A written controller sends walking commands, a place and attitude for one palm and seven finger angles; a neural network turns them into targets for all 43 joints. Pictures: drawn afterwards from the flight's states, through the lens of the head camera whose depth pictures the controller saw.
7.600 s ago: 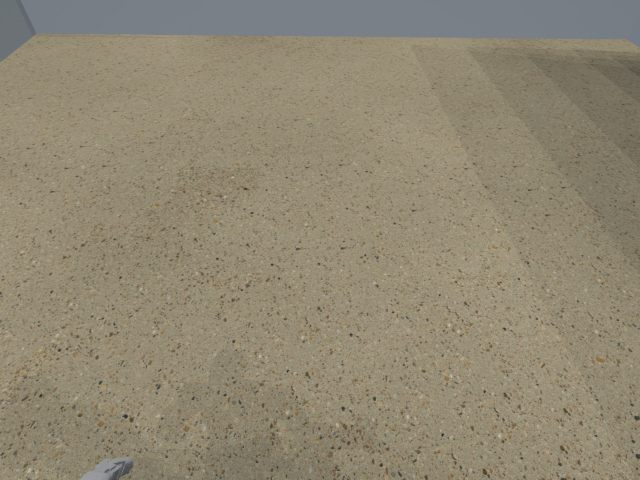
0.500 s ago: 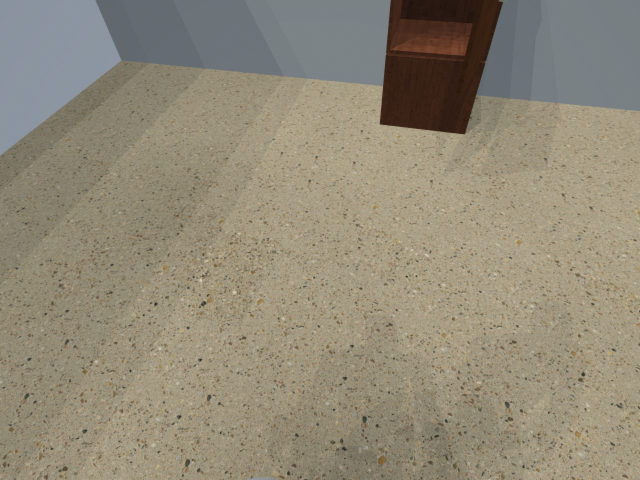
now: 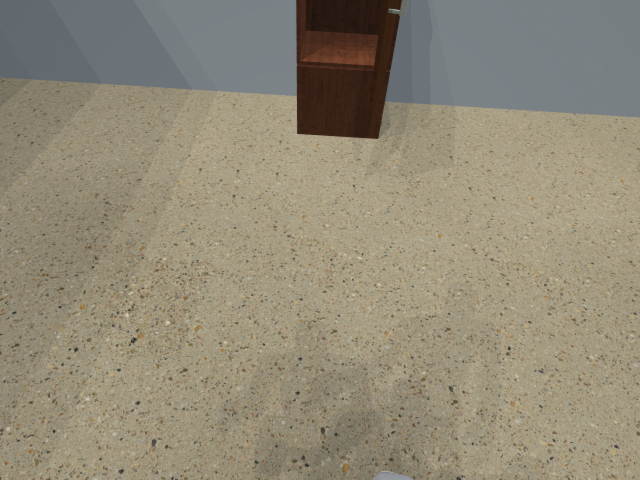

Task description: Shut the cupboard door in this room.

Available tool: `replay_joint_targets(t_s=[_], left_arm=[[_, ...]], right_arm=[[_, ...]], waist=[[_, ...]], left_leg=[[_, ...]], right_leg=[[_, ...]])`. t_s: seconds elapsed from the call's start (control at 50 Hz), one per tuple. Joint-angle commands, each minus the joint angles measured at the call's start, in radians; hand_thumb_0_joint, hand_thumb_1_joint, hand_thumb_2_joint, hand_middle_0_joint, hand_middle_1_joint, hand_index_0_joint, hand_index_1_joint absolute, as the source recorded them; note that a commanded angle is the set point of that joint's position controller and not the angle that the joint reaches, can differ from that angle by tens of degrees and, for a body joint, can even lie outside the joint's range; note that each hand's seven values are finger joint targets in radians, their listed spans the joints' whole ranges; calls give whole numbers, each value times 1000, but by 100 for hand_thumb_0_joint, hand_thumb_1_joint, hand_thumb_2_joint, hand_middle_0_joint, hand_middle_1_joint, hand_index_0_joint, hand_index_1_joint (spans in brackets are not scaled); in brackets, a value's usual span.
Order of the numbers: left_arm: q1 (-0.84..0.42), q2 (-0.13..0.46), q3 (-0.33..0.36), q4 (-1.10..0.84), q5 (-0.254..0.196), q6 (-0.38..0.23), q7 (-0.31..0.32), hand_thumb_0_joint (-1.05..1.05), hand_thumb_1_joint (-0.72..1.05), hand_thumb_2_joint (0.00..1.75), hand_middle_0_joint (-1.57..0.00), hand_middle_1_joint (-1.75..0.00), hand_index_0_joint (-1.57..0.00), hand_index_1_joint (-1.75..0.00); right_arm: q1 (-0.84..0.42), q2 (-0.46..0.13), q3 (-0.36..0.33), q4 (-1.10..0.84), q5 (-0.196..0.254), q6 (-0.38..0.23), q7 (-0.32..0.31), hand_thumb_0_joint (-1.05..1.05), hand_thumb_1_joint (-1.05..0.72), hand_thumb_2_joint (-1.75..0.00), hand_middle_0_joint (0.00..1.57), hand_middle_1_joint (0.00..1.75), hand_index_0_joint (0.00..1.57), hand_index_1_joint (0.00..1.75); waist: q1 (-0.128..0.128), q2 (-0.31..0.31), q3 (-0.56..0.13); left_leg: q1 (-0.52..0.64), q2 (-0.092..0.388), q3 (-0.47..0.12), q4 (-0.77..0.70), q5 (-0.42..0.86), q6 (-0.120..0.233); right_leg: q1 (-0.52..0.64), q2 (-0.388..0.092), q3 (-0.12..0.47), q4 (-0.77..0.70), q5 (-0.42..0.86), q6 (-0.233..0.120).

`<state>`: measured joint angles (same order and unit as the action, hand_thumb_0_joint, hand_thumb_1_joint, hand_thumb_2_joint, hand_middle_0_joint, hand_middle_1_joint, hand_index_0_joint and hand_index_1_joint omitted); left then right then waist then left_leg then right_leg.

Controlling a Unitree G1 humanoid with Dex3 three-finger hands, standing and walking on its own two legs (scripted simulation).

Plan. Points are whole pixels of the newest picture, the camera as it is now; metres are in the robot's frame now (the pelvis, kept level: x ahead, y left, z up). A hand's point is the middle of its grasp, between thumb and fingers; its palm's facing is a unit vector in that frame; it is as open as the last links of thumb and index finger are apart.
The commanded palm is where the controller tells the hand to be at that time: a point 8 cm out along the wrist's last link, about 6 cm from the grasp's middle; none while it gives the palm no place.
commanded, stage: turn or walk to find it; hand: left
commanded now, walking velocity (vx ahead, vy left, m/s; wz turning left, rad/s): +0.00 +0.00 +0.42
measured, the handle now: out of the picture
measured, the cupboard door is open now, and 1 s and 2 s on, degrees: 77 77 77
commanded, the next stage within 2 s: stand and wait in 0.02 s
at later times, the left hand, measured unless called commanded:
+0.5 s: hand out of the picture +0.08 +0.16 -0.18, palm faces +0.14 -0.97 -0.18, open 7.2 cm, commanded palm none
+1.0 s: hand out of the picture +0.01 +0.14 -0.18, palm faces +0.09 -0.98 -0.16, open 7.3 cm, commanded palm none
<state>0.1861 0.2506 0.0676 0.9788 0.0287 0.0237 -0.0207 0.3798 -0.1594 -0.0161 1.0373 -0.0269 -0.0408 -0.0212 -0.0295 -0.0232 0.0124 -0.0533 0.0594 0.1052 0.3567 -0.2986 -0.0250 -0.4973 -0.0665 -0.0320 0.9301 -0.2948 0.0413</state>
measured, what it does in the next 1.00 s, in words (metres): steps on the spot: right foot, then left foot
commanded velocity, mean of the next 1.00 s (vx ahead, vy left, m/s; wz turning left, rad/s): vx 0.00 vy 0.00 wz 0.04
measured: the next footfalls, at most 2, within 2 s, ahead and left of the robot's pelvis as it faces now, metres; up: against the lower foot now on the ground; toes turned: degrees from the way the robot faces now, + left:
right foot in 0.10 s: +0.11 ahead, -0.13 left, +0.00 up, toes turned -5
left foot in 0.44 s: +0.07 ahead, +0.11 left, +0.00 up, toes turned +9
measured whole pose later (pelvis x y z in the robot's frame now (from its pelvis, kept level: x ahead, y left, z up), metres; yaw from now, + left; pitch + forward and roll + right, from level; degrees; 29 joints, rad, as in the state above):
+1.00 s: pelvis +0.05 -0.01 +0.00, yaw +3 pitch -2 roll +0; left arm 0.32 0.12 -0.02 1.18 0.01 -0.01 0.03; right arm 0.29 -0.13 0.00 1.15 0.00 -0.01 -0.03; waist 0.01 0.00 0.03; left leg -0.11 0.02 0.11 0.38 -0.24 0.01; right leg -0.16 -0.06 -0.14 0.40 -0.20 0.01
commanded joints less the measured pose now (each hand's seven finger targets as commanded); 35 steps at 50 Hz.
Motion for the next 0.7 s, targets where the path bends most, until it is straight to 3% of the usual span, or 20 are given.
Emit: replay_joint_targets(t_s=[0.0,0.04,0.06,0.08,0.1,0.12,0.14,0.16,0.2,0.28,0.34,0.38,0.4,0.42,0.44,0.46,0.48,0.52,0.58,0.68], left_arm=[[-68,-25,-32,-71,-13,-42,9,0,90,90,-20,-30,-20,-30],[61,12,-25,-18,-14,-56,14,0,90,90,-20,-30,-20,-30],[135,66,-16,16,-12,-67,24,0,90,90,-20,-30,-20,-30],[197,145,-1,42,-9,-75,40,0,90,90,-20,-30,-20,-30],[234,169,-2,58,-17,-74,42,0,90,90,-20,-30,-20,-30],[174,150,-2,58,-21,-77,44,0,90,90,-20,-30,-20,-30],[106,118,-8,51,-19,-73,45,0,90,90,-20,-30,-20,-30],[53,84,-18,46,-17,-64,47,0,90,90,-20,-30,-20,-30],[5,47,-26,37,-13,-56,51,0,90,90,-20,-30,-20,-30],[3,17,-23,48,-10,-47,52,0,90,90,-20,-30,-20,-30],[0,35,-14,50,-12,-39,55,0,90,90,-20,-30,-20,-30],[-4,38,-10,54,-18,-33,57,0,90,90,-20,-30,-20,-30],[-5,29,-12,49,-21,-27,57,0,90,90,-20,-30,-20,-30],[20,-3,-18,48,-26,-21,53,0,90,90,-20,-30,-20,-30],[31,-24,-24,47,-27,-16,51,0,90,90,-20,-30,-20,-30],[41,-28,-27,55,-23,-12,49,0,90,90,-20,-30,-20,-30],[45,-28,-30,69,-18,-9,47,0,90,90,-20,-30,-20,-30],[98,-28,-39,96,-15,-16,46,0,90,90,-20,-30,-20,-30],[129,-15,-48,129,-18,-28,48,0,90,90,-20,-30,-20,-30],[141,-14,-57,150,-19,-41,50,0,90,90,-20,-30,-20,-30]], right_arm=[[73,-164,-36,3,-3,-3,-12,0,-90,-90,20,30,20,30],[62,-170,-41,14,9,1,-11,0,-90,-90,20,30,20,30],[74,-135,-36,18,18,-3,-4,0,-90,-90,20,30,20,30],[84,-76,-22,6,25,-3,1,0,-90,-90,20,30,20,30],[62,-69,-21,-7,29,11,-9,0,-90,-90,20,30,20,30],[54,-75,-25,6,26,30,-14,0,-90,-90,20,30,20,30],[47,-70,-26,24,24,40,-13,0,-90,-90,20,30,20,30],[51,-56,-27,43,23,44,-11,0,-90,-90,20,30,20,30],[69,-23,-21,70,20,52,-8,0,-90,-90,20,30,20,30],[59,-4,-22,74,13,61,-2,0,-90,-90,20,30,20,30],[40,-17,-23,62,11,59,-1,0,-90,-90,20,30,20,30],[44,-28,-23,67,13,54,2,0,-90,-90,20,30,20,30],[51,-40,-23,70,13,49,2,0,-90,-90,20,30,20,30],[28,-64,-24,63,9,40,0,0,-90,-90,20,30,20,30],[-13,-96,-25,47,6,36,-4,0,-90,-90,20,30,20,30],[-65,-106,-25,31,6,37,-6,0,-90,-90,20,30,20,30],[-92,-102,-23,31,8,33,-8,0,-90,-90,20,30,20,30],[-104,-86,-17,27,12,29,-13,0,-90,-90,20,30,20,30],[-76,-74,-15,39,18,26,-12,0,-90,-90,20,30,20,30],[-55,-78,-11,58,21,27,-10,0,-90,-90,20,30,20,30]], waist=[[-11,230,53],[50,165,-27],[74,75,-94],[87,-121,-161],[94,-180,-175],[77,-215,-126],[61,-214,-58],[41,-161,-20],[16,-115,7],[20,-123,22],[21,-124,20],[10,-86,18],[2,-22,32],[21,106,45],[38,178,83],[56,194,103],[58,258,113],[67,192,102],[49,86,59],[27,3,28]], left_leg=[[-2,179,-122,29,755,135],[-39,141,-102,144,635,79],[-169,117,-91,211,457,41],[-340,37,-25,342,58,-3],[-329,-3,-52,459,-330,-9],[-301,19,-113,514,-336,-6],[-297,36,-119,535,-296,-5],[-279,38,-111,534,-251,-5],[-246,37,-90,486,-184,-6],[-217,30,-56,409,-94,-10],[-199,31,-45,274,-53,-15],[-133,28,-43,154,40,-16],[-101,42,-69,82,92,-8],[-128,105,-171,11,119,21],[-227,170,-236,-62,64,53],[-302,180,-253,-115,-7,69],[-331,165,-247,-146,-4,67],[-294,133,-198,-119,50,61],[-197,93,-138,-53,136,41],[-109,81,-108,-35,165,33]], right_leg=[[90,37,-92,-309,-18,-8],[309,30,-87,-525,197,-9],[517,-52,-4,-518,361,-28],[684,-264,198,-498,646,-94],[615,-377,263,-536,812,-186],[503,-339,249,-575,759,-211],[410,-311,216,-608,655,-211],[357,-279,168,-618,554,-205],[289,-227,86,-631,441,-176],[219,-183,57,-688,167,-165],[234,-187,55,-666,83,-165],[210,-183,33,-612,48,-135],[170,-161,15,-563,13,-107],[151,-93,-19,-508,-8,-68],[191,-45,-57,-487,-2,-36],[259,-26,-73,-472,19,-22],[300,-28,-77,-445,46,-19],[323,-40,-58,-482,101,-21],[325,-71,-27,-555,165,-33],[298,-87,-10,-596,158,-41]])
